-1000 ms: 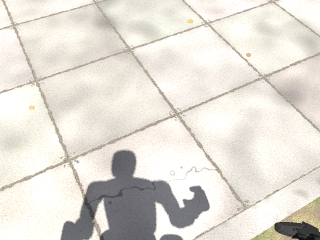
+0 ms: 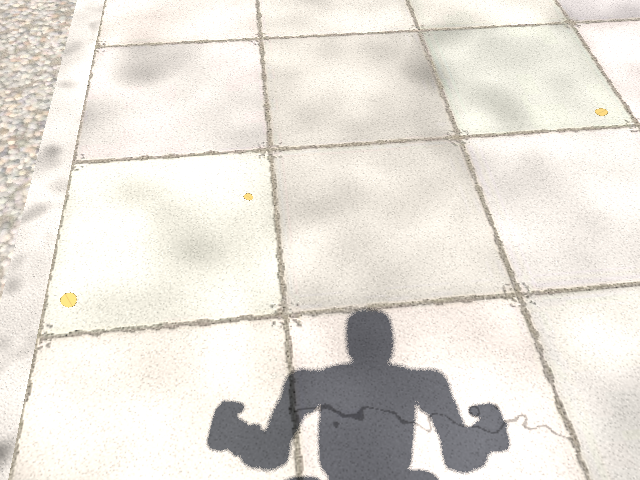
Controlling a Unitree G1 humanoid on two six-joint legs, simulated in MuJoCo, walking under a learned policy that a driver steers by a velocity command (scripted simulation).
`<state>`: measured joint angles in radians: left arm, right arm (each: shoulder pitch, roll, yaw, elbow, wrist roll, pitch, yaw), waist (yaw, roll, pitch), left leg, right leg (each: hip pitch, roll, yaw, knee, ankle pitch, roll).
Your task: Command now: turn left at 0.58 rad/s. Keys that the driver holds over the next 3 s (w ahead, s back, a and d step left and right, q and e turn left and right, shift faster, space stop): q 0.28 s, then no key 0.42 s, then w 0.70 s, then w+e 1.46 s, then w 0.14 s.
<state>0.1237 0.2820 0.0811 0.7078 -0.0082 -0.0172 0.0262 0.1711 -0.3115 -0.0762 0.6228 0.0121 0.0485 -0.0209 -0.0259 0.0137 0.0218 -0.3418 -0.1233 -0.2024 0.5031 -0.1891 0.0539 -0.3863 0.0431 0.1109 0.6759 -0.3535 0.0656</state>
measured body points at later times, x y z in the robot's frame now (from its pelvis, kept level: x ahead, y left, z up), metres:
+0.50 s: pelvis -0.02 +0.02 -0.01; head +0.01 +0.04 +0.44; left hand +0.04 +0.32 -0.12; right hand +0.21 -0.20 -0.09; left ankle -0.05 +0.12 -0.74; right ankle +0.01 -0.14 -0.73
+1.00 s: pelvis +0.01 +0.03 +0.00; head +0.03 +0.01 +0.45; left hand -0.03 +0.31 -0.11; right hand +0.23 -0.18 -0.10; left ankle -0.03 +0.14 -0.68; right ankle -0.02 -0.10 -0.74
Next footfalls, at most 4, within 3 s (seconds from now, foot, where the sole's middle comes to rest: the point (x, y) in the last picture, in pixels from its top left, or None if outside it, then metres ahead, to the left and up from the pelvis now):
0.06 right None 0.05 -0.13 -0.78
0.46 left None -0.01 0.13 -0.78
0.84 right None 0.02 -0.09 -0.78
1.24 left None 0.21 0.25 -0.77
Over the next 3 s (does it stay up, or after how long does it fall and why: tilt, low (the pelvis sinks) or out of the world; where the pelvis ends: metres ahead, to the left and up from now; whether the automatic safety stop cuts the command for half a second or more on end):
stays up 1.00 0.05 0.00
